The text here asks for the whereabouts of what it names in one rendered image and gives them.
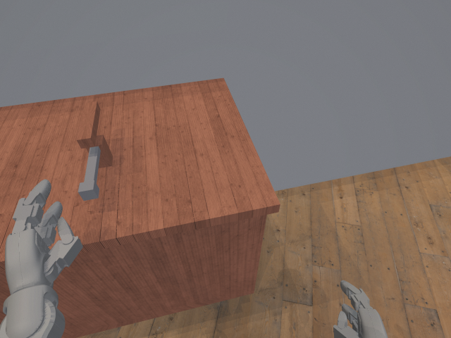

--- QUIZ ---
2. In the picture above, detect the counter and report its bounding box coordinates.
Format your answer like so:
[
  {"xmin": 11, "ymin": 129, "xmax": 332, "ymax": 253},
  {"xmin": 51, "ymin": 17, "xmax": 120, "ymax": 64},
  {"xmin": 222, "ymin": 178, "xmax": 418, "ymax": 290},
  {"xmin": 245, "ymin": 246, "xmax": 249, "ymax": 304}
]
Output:
[{"xmin": 0, "ymin": 78, "xmax": 280, "ymax": 338}]

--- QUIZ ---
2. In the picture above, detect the right robot hand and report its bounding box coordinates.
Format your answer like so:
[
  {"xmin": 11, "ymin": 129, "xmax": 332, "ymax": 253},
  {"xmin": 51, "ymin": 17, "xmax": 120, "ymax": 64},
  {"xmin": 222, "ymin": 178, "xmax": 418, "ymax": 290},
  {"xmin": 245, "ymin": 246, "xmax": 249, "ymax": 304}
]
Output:
[{"xmin": 333, "ymin": 280, "xmax": 388, "ymax": 338}]

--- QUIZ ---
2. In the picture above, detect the tap lever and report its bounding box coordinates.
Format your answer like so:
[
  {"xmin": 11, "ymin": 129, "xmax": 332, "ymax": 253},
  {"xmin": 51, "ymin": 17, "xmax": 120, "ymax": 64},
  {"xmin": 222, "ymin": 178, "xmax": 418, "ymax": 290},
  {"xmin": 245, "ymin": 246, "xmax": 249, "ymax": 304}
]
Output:
[{"xmin": 78, "ymin": 146, "xmax": 101, "ymax": 201}]

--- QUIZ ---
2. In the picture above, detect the left robot forearm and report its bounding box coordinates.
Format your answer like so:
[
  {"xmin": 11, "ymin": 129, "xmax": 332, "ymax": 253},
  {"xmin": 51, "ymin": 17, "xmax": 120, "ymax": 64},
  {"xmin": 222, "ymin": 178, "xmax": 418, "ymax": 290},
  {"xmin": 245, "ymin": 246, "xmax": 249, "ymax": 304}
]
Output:
[{"xmin": 0, "ymin": 284, "xmax": 66, "ymax": 338}]

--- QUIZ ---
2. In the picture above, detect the left robot hand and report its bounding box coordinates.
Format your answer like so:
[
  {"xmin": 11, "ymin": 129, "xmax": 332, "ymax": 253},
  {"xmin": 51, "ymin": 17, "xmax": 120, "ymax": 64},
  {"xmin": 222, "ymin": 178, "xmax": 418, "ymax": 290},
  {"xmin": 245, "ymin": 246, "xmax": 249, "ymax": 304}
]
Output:
[{"xmin": 5, "ymin": 180, "xmax": 83, "ymax": 295}]

